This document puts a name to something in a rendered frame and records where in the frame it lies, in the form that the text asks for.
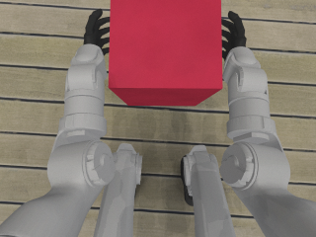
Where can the right robot forearm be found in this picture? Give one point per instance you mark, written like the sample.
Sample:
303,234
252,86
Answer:
248,100

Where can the robot shin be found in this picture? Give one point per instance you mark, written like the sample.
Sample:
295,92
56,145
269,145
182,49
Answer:
211,156
123,146

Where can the robot right hand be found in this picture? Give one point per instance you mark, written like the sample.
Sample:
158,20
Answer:
235,36

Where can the robot left hand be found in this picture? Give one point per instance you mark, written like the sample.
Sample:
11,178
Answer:
93,33

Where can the robot left upper arm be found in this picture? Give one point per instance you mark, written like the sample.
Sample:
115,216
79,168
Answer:
77,173

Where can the left robot forearm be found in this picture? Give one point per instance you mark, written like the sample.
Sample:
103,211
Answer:
84,98

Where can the left robot shin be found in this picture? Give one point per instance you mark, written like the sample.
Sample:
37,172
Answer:
123,146

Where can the right robot shin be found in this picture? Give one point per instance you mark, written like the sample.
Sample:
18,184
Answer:
211,156

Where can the carton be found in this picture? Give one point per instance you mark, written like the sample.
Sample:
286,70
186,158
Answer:
165,52

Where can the robot right upper arm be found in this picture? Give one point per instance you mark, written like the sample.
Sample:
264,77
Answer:
259,176

